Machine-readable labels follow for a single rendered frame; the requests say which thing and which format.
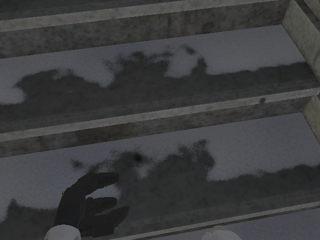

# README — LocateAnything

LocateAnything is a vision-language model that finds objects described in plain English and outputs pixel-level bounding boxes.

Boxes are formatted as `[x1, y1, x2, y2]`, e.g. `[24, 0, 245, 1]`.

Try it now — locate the robot right shin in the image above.
[210, 225, 227, 234]

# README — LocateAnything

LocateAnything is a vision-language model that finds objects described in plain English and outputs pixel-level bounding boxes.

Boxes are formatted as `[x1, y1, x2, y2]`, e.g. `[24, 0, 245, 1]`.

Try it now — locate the robot left hand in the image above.
[53, 172, 129, 238]

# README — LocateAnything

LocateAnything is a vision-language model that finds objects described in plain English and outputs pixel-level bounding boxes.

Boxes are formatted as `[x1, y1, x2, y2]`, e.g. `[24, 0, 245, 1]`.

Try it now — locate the robot left forearm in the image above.
[44, 224, 81, 240]

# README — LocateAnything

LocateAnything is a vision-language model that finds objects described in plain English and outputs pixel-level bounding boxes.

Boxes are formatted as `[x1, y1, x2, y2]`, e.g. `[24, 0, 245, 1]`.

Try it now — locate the robot right thigh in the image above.
[201, 230, 242, 240]

